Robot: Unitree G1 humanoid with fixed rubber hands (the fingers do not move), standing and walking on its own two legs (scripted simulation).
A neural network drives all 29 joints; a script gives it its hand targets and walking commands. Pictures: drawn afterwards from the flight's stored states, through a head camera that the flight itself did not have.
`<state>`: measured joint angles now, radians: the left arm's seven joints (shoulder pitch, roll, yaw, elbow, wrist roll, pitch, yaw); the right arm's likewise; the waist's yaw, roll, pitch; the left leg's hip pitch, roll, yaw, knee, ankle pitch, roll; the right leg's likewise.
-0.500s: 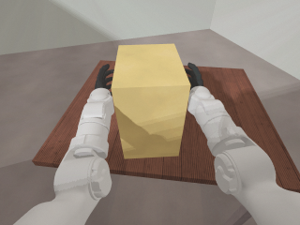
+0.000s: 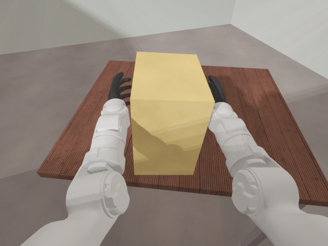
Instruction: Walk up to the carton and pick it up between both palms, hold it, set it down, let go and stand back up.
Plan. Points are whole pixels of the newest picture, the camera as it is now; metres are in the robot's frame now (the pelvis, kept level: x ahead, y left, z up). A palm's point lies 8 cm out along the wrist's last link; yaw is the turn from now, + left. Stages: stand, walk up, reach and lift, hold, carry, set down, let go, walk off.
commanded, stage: set down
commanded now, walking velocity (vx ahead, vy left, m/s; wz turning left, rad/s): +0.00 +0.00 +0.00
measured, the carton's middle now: (165, 114) +0.43 +0.00 +0.11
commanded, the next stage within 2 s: none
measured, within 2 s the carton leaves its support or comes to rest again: rests again in 0.84 s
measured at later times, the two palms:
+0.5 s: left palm (121, 114) +0.42 +0.12 +0.13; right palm (215, 116) +0.41 -0.13 +0.11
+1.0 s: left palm (117, 122) +0.41 +0.13 +0.11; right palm (212, 122) +0.40 -0.12 +0.10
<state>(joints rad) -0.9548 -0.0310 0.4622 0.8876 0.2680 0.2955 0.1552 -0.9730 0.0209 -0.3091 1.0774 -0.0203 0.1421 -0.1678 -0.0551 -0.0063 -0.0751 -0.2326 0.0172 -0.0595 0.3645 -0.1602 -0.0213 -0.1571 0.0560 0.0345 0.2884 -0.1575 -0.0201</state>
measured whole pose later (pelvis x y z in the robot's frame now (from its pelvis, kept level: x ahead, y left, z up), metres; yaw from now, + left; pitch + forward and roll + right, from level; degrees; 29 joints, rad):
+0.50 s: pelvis +0.00 -0.01 +0.00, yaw +0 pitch +6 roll -1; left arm -0.90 -0.06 0.44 0.89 0.26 0.18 0.16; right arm -0.88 0.06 -0.37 0.99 -0.13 0.08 -0.14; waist -0.03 0.00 -0.09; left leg -0.32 0.03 -0.05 0.36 -0.14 -0.03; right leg -0.26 0.06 0.02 0.31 -0.15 -0.03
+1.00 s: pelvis -0.01 +0.00 +0.00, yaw -1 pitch +5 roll -1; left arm -0.85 -0.09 0.49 0.89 0.34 0.12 0.13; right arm -0.84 0.12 -0.53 0.96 -0.29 -0.02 -0.08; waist 0.00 -0.02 -0.07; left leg -0.30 0.02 -0.02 0.34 -0.13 -0.02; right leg -0.24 0.05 0.02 0.30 -0.14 -0.02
